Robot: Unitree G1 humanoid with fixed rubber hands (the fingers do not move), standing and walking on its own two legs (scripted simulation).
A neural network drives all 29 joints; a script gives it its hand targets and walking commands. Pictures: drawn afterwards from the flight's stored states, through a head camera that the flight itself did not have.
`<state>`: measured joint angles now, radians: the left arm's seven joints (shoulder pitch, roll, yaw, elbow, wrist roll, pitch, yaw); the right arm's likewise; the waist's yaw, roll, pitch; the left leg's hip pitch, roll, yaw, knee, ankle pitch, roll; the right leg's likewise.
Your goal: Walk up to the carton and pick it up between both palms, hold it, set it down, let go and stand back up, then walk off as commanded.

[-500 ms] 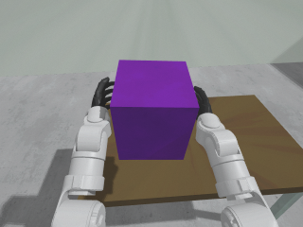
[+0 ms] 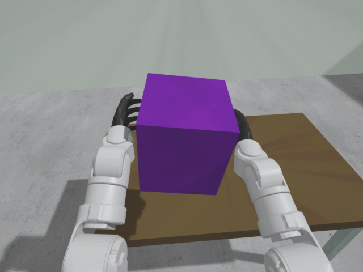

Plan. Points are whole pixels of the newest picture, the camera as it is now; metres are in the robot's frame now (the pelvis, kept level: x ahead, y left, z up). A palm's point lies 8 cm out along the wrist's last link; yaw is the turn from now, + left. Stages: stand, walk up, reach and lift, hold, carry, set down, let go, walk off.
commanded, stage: hold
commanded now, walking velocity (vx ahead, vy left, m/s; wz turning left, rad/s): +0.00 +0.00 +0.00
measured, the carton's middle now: (182, 135) +0.38 +0.02 +0.17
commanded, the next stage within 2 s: none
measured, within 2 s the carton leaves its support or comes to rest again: neither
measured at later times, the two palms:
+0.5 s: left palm (121, 128) +0.37 +0.15 +0.20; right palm (241, 139) +0.37 -0.11 +0.16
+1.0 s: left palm (121, 126) +0.37 +0.15 +0.20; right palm (242, 137) +0.37 -0.11 +0.17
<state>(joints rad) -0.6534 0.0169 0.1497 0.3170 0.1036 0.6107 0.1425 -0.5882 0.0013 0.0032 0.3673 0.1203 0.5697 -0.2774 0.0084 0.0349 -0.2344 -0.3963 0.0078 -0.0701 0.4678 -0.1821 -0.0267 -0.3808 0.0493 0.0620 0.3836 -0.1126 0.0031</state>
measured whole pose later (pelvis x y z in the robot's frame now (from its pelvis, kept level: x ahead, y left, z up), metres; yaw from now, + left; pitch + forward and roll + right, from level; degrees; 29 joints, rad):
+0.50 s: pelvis +0.00 +0.00 +0.00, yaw +0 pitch +7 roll -1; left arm -0.63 0.01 0.15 0.27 0.10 0.62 0.14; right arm -0.59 0.00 0.00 0.33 0.12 0.59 -0.28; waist 0.01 0.03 -0.23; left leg -0.40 0.01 -0.07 0.46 -0.19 -0.03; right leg -0.38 0.05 0.06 0.37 -0.11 0.00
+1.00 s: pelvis +0.00 +0.00 +0.00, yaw +0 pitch +7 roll -1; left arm -0.62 0.01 0.15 0.23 0.10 0.62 0.15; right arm -0.59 0.00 0.00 0.30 0.12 0.59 -0.28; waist 0.00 0.04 -0.23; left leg -0.39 0.01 -0.07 0.46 -0.19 -0.03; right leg -0.37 0.05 0.06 0.37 -0.11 0.00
